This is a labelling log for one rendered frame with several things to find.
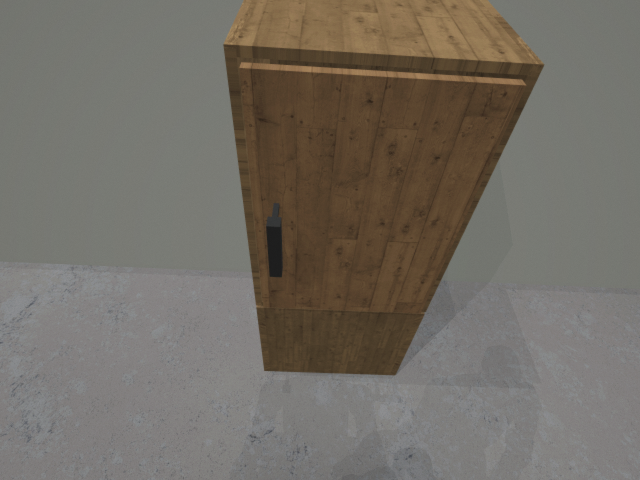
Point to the cupboard door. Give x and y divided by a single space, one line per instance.
374 173

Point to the handle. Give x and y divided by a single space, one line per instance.
274 243

